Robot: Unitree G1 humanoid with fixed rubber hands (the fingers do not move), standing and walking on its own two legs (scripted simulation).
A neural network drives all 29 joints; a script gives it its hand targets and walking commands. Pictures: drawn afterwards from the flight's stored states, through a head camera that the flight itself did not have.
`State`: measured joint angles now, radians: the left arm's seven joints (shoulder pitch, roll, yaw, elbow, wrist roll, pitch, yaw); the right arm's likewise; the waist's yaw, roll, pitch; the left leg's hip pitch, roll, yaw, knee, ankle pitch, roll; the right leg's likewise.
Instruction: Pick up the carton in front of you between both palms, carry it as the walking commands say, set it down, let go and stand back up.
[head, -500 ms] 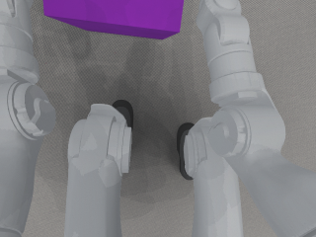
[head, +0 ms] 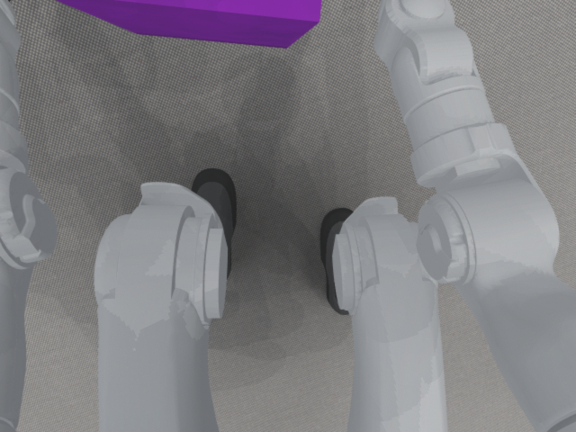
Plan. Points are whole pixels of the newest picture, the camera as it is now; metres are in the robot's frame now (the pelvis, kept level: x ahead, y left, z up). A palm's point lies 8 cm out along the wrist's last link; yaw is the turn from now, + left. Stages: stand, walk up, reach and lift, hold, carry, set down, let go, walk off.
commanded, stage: set down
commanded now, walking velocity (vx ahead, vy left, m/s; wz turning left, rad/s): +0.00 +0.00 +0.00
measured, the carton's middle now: out of the picture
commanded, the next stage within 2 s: let go in 1.14 s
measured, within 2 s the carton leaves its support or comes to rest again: neither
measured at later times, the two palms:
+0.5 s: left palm out of the picture +0.50 +0.36 -0.05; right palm out of the picture +0.56 -0.01 -0.04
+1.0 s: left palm out of the picture +0.51 +0.38 +0.10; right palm out of the picture +0.56 -0.02 +0.10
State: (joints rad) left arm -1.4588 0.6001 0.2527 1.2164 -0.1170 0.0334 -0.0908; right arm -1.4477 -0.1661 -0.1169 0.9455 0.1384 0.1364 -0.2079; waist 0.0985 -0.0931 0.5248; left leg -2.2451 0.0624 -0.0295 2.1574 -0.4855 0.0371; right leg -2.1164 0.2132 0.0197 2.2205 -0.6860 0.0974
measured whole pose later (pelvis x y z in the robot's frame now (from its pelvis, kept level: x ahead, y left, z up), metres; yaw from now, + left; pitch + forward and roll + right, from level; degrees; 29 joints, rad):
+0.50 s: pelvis +0.00 +0.00 +0.08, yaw +1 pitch +38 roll -8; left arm -1.47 0.57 0.21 1.06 -0.05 0.19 -0.12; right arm -1.39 -0.10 -0.32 0.83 0.02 0.25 -0.23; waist 0.09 -0.07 0.28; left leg -2.12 -0.01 -0.09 1.87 -0.42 0.02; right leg -1.96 0.13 -0.03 1.91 -0.63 0.07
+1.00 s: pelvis +0.02 +0.01 +0.21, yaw +4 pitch +42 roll -7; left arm -1.29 0.51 0.30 0.94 0.03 0.23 -0.16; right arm -1.15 -0.04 -0.31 0.64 -0.01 0.28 -0.21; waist 0.04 -0.05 0.09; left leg -1.81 -0.03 -0.08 1.41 -0.34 0.03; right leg -1.67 0.09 0.01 1.43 -0.52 0.06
